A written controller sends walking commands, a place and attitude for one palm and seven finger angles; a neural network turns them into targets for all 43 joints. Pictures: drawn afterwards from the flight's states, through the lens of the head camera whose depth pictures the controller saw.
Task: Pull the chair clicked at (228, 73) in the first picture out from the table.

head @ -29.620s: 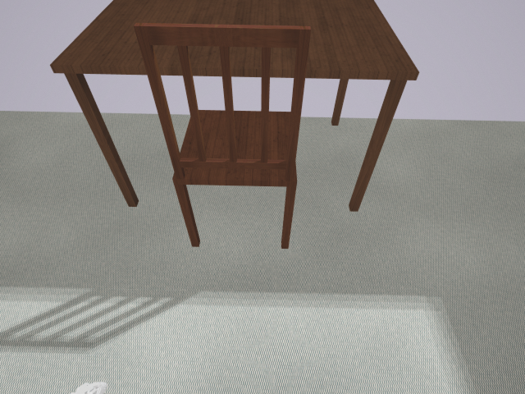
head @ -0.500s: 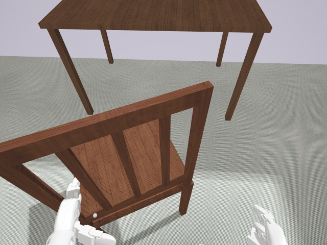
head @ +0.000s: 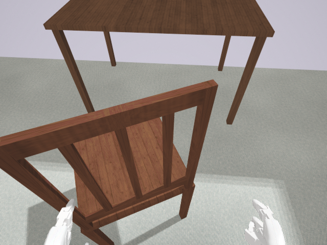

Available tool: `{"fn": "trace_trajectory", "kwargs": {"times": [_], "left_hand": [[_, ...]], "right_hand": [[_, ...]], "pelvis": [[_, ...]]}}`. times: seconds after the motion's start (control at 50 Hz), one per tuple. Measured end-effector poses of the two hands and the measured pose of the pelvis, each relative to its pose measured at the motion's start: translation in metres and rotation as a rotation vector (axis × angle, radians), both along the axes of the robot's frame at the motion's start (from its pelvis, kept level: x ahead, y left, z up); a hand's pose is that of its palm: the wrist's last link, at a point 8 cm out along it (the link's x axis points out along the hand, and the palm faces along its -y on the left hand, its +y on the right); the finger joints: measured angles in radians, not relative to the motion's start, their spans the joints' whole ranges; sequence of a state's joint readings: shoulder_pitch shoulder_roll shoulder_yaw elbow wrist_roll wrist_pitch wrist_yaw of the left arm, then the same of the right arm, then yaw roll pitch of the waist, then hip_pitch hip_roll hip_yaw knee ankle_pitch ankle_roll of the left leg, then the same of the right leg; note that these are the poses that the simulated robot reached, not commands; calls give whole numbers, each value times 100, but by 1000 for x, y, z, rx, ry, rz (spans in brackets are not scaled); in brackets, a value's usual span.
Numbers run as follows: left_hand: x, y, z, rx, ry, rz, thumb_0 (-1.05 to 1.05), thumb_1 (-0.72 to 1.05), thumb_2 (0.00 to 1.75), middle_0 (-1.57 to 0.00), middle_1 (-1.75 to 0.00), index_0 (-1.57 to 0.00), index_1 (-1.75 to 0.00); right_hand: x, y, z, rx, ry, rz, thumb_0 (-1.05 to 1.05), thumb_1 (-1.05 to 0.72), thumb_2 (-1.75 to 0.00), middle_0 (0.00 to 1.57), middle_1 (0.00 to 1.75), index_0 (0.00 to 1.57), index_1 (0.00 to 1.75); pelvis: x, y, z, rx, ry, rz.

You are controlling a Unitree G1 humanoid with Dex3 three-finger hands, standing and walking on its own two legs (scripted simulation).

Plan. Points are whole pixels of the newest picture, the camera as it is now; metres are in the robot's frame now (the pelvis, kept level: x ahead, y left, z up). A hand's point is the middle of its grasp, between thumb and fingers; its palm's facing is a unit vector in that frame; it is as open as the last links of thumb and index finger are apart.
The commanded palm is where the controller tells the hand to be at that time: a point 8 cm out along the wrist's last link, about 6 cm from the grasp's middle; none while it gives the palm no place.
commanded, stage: draw the hand back to the body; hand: left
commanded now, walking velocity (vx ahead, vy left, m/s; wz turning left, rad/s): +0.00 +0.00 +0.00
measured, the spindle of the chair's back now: (131, 170) +0.31 +0.10 -0.01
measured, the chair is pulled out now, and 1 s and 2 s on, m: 0.61 0.60 0.59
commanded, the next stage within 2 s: step back with the hand held close in 1.58 s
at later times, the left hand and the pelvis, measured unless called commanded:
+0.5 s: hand out of the picture +0.13 +0.20 +0.06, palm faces +0.01 -0.99 -0.12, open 17.1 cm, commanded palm +0.10 +0.27 +0.09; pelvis -0.03 +0.00 +0.00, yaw +1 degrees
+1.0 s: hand (20, 220) +0.15 +0.24 +0.13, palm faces +0.37 -0.79 -0.49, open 11.0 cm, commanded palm +0.12 +0.28 +0.19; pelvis +0.00 -0.02 +0.04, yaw +1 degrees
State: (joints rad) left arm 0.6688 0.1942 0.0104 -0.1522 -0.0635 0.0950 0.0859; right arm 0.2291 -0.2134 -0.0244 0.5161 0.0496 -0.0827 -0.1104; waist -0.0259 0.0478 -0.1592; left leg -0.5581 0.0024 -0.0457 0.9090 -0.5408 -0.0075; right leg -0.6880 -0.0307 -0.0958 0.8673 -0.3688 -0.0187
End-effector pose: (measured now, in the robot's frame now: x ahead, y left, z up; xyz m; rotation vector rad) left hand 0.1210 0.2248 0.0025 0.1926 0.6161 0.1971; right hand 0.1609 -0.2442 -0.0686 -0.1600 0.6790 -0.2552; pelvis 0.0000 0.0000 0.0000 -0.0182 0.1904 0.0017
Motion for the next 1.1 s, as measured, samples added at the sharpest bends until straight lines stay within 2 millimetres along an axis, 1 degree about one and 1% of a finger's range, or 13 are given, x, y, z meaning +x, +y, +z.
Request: {"fn": "trace_trajectory", "kwargs": {"times": [0.04, 0.1, 0.18, 0.28, 0.32, 0.36, 0.52, 0.54, 0.62, 0.68, 0.78, 0.92, 1.1], "left_hand": [[-5, 0, 1, -19, -9, 10, -1, -53, 20, -3, -1, -9, -4], [-10, 3, 9, -71, -100, 6, -1, -53, 20, -2, -1, -8, -4], [-15, 10, 21, -86, -208, -42, -1, -53, 20, -1, -1, -8, -4], [-16, 18, 34, -81, -303, -111, -1, -54, 20, -1, -1, -9, -4], [-14, 20, 42, -78, -350, -137, -1, -54, 20, -1, -1, -9, -4], [-12, 21, 52, -79, -395, -154, -1, -54, 20, -1, -1, -8, -3], [-13, 29, 72, -86, -439, -202, -1, -51, 21, -3, -2, -8, -4], [-13, 30, 76, -36, -419, -203, -1, -49, 22, -4, -2, -8, -4], [-13, 28, 94, 141, -326, -142, -1, -41, 26, -7, -5, -14, -8], [-13, 29, 105, 207, -295, -81, -1, -32, 31, -7, -7, -20, -12], [-11, 36, 118, 274, -274, -7, -1, -15, 38, -8, -9, -29, -19], [-8, 45, 142, 346, -316, 81, 0, 9, 50, -10, -14, -33, -25], [0, 51, 176, 413, -439, 144, 1, 41, 66, -14, -20, -33, -30]], "right_hand": [[0, 0, -1, -1, -5, -4, 1, -90, -90, 20, 30, 20, 30], [-1, 0, -4, -8, -18, 1, 1, -90, -90, 20, 30, 20, 30], [-3, 1, -10, -3, -22, 13, 1, -90, -90, 20, 30, 20, 30], [-6, 7, -16, 17, -33, 38, 1, -91, -90, 20, 30, 20, 30], [-8, 10, -16, 27, -42, 49, 1, -91, -90, 20, 30, 20, 30], [-9, 13, -15, 37, -55, 58, 1, -91, -90, 20, 30, 20, 30], [-11, 17, 0, 47, -125, 84, 1, -90, -90, 20, 30, 20, 30], [-11, 17, 3, 41, -126, 89, 1, -90, -90, 20, 30, 20, 30], [-10, 18, 16, 28, -114, 94, 1, -90, -90, 20, 30, 20, 30], [-9, 18, 22, 30, -102, 83, 1, -90, -90, 20, 30, 20, 30], [-4, 15, 26, 33, -76, 96, 1, -90, -90, 20, 30, 20, 30], [8, 10, 28, 30, -64, 147, 1, -90, -90, 20, 30, 20, 30], [29, 7, 33, 35, -93, 194, 1, -90, -90, 20, 30, 20, 30]], "pelvis": [[0, 0, -1, -1, 3, 2], [-2, 0, -5, -5, 11, 7], [-8, 0, -9, -7, 11, 15], [-16, 0, -12, -10, 3, 22], [-19, 0, -12, -10, -4, 24], [-22, 0, -10, -10, -13, 25], [-27, 0, -1, -7, -58, 24], [-27, -1, 1, -5, -70, 20], [-22, -1, 14, 1, -130, 16], [-17, -2, 23, 4, -167, 11], [-10, -6, 34, 8, -212, 9], [-2, -12, 42, 12, -243, 12], [2, -18, 46, 15, -262, 16]]}}
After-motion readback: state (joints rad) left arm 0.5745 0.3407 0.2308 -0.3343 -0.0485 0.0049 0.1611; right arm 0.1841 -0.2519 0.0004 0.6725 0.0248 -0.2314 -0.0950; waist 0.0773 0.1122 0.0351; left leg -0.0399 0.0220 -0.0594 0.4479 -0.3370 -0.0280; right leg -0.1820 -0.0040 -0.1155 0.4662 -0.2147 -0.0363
